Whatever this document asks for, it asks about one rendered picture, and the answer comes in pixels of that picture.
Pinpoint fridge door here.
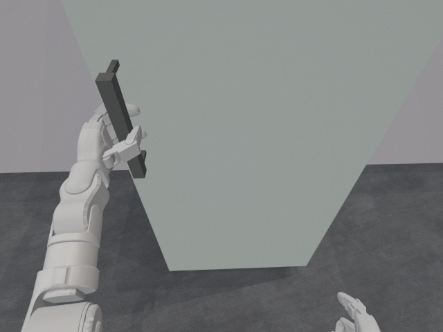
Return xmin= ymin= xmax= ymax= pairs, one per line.
xmin=61 ymin=0 xmax=443 ymax=271

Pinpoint left robot upper arm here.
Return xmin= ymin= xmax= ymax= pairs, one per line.
xmin=24 ymin=302 xmax=102 ymax=332

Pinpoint handle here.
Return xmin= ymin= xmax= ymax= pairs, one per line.
xmin=95 ymin=59 xmax=147 ymax=178

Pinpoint left robot forearm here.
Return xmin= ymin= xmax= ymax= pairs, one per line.
xmin=21 ymin=161 xmax=110 ymax=332

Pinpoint robot right hand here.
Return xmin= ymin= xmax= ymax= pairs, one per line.
xmin=331 ymin=292 xmax=381 ymax=332

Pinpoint robot left hand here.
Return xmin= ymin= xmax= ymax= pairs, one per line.
xmin=77 ymin=103 xmax=147 ymax=175

